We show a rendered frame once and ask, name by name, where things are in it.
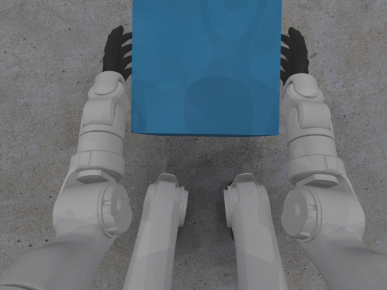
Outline left robot upper arm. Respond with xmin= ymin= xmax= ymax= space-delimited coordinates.
xmin=0 ymin=181 xmax=132 ymax=290

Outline right robot hand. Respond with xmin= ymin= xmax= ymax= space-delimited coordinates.
xmin=280 ymin=27 xmax=309 ymax=86

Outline carton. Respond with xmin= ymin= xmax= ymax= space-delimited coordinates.
xmin=131 ymin=0 xmax=282 ymax=137

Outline left robot hand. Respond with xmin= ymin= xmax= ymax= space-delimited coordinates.
xmin=102 ymin=25 xmax=132 ymax=81

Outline robot right thigh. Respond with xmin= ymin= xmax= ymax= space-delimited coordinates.
xmin=223 ymin=181 xmax=288 ymax=290

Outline right robot upper arm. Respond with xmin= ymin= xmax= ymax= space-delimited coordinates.
xmin=281 ymin=185 xmax=387 ymax=290

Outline right robot forearm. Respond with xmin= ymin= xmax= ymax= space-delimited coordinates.
xmin=279 ymin=73 xmax=365 ymax=217

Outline left robot shin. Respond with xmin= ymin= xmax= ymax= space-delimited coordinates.
xmin=143 ymin=173 xmax=180 ymax=209

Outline left robot forearm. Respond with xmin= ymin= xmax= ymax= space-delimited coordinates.
xmin=53 ymin=71 xmax=131 ymax=230

